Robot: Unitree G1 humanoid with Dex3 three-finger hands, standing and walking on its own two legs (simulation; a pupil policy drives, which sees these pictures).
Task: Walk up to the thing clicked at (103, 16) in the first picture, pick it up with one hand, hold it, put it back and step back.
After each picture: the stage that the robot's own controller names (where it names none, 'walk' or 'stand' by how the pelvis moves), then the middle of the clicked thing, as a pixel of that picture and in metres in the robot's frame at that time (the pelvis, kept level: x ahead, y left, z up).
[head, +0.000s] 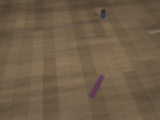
stand; (102, 14) +2.07 -0.34 -0.72
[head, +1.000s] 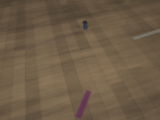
walk; (85, 25) +1.95 +0.08 -0.70
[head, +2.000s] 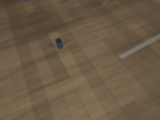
walk; (59, 43) +1.33 +0.33 -0.71
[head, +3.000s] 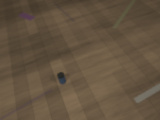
walk; (61, 78) +0.89 +0.29 -0.72
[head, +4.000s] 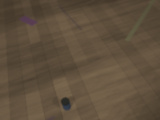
walk; (66, 104) +0.58 +0.21 -0.71
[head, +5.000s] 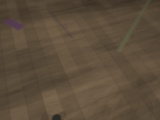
walk; out of the picture +0.46 +0.16 -0.70
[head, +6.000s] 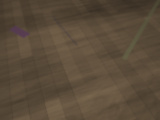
stand; out of the picture +0.40 +0.17 -0.72
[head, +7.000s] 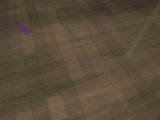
stand; out of the picture +0.42 +0.16 -0.72
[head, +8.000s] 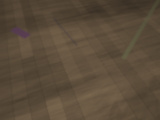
stand; out of the picture +0.43 +0.17 -0.73
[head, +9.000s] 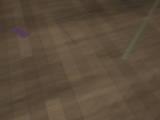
stand; out of the picture +0.41 +0.18 -0.73
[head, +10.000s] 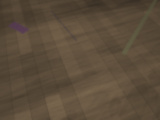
go down; out of the picture +0.41 +0.18 -0.72
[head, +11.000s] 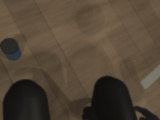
go down; (11, 50) +0.47 +0.25 -0.30
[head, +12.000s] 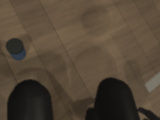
close in; (16, 50) +0.47 +0.25 -0.30
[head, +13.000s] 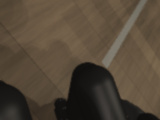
close in; out of the picture +0.45 +0.30 -0.22
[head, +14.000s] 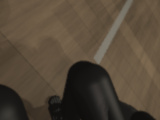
close; out of the picture +0.44 +0.30 -0.22
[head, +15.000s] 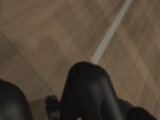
lift; out of the picture +0.42 +0.28 -0.23
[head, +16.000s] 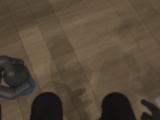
lift; (21, 80) +0.33 +0.21 -0.05
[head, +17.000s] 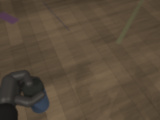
hold; (36, 96) +0.31 +0.16 -0.02
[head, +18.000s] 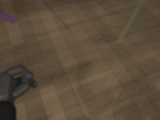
hold; out of the picture +0.16 +0.14 -0.66
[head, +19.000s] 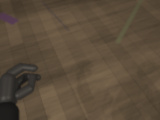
crouch; out of the picture +0.25 +0.16 -0.70
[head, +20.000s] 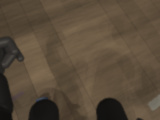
crouch; (44, 108) +0.28 +0.17 -0.47
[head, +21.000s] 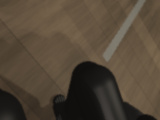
lower; out of the picture +0.27 +0.22 -0.25
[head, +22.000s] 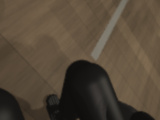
lower; out of the picture +0.27 +0.23 -0.25
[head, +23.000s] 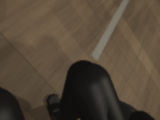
lower; out of the picture +0.27 +0.23 -0.25
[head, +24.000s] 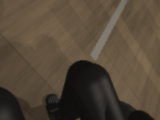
lower; out of the picture +0.27 +0.24 -0.25
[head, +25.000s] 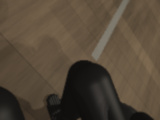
loosen; out of the picture +0.27 +0.24 -0.25
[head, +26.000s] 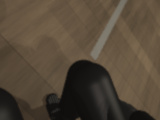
withdraw; out of the picture +0.27 +0.25 -0.25
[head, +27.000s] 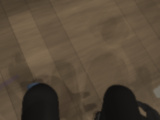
walk; (36, 95) +0.30 +0.21 -0.38
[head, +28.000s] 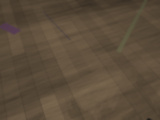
stand; out of the picture +0.22 +0.17 -0.68
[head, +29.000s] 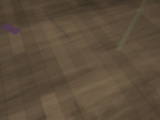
stand; out of the picture +0.24 +0.20 -0.69
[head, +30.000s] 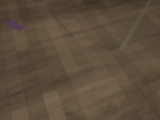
stand; out of the picture +0.23 +0.20 -0.71
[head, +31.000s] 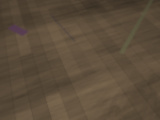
walk; out of the picture +0.25 +0.20 -0.75
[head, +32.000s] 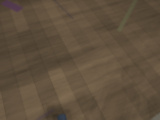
walk; out of the picture +0.37 +0.10 -0.72
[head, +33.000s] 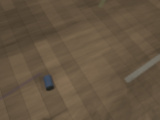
walk; (48, 82) +0.66 +0.25 -0.72
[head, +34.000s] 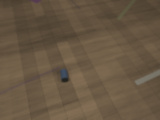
stand; (64, 75) +0.88 +0.19 -0.73
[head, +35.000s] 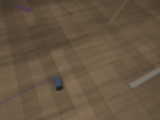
stand; (58, 83) +0.85 +0.22 -0.75
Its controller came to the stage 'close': yes
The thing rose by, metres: 0.69
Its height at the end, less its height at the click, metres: -0.02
